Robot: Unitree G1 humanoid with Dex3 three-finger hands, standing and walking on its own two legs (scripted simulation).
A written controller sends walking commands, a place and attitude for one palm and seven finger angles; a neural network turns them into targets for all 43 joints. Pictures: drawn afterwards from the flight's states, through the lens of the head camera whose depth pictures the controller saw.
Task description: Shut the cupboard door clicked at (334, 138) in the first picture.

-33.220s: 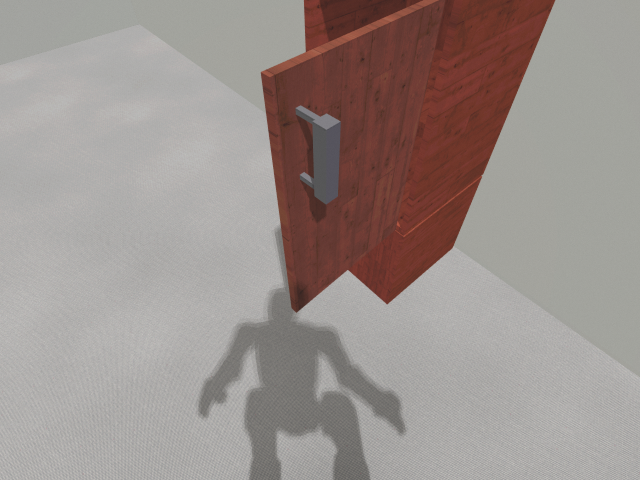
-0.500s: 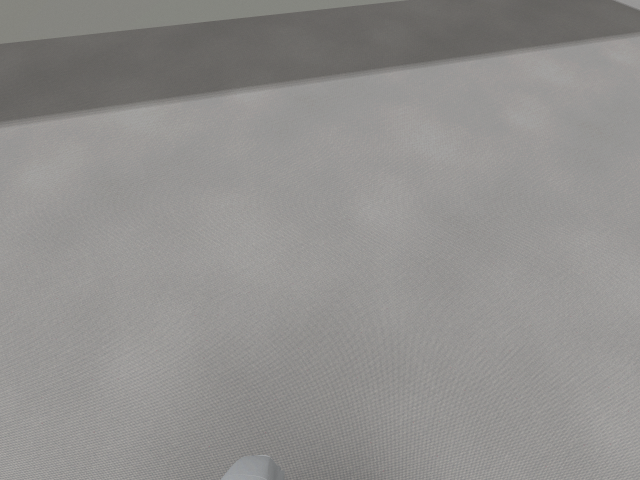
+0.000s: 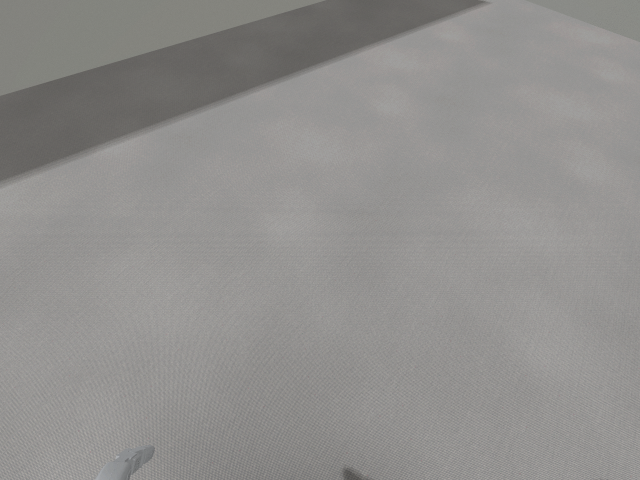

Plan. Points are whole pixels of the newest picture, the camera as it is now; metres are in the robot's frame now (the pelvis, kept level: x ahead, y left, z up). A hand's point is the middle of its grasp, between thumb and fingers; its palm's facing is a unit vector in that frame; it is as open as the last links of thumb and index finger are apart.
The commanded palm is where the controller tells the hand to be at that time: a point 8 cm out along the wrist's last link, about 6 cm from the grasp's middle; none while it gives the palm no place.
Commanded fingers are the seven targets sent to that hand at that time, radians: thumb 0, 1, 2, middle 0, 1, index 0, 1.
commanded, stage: turn to face it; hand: left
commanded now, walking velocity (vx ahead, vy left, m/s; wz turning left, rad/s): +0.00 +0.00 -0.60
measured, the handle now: out of the picture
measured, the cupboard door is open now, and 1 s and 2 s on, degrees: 57 57 57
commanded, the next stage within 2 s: none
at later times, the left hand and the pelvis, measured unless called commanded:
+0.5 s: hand (180, 471) +0.15 +0.21 -0.17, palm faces -0.25 -0.95 -0.18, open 7.4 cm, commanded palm none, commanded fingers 0.00 0.90 0.90 -0.20 -0.30 -0.20 -0.30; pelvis +0.02 +0.03 +0.01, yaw -17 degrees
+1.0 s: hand (244, 441) +0.19 +0.13 -0.15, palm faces -0.52 -0.82 -0.23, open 7.4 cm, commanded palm none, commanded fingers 0.00 0.90 0.90 -0.20 -0.30 -0.20 -0.30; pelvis +0.01 +0.00 +0.01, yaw -34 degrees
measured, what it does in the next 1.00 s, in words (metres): steps on the spot, turning right: left foot, then right foot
